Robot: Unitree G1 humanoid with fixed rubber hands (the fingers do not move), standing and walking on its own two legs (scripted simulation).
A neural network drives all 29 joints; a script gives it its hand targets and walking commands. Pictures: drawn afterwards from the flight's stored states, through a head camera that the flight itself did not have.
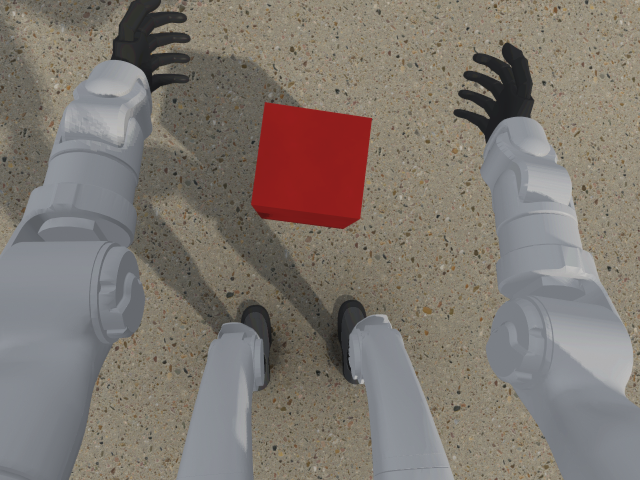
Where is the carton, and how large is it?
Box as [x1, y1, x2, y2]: [251, 102, 371, 228]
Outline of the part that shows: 265,102 251,201 252,206 262,218 343,228 357,220 360,215 371,118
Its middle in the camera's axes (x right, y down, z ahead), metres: -0.02 -0.14 +0.86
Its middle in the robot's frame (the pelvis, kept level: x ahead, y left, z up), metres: +0.54 -0.03 -0.53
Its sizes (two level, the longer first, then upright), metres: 0.210 0.200 0.250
